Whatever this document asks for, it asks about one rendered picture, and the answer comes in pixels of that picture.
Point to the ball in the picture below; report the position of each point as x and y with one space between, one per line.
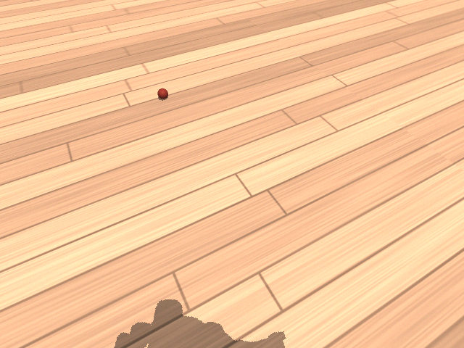
162 93

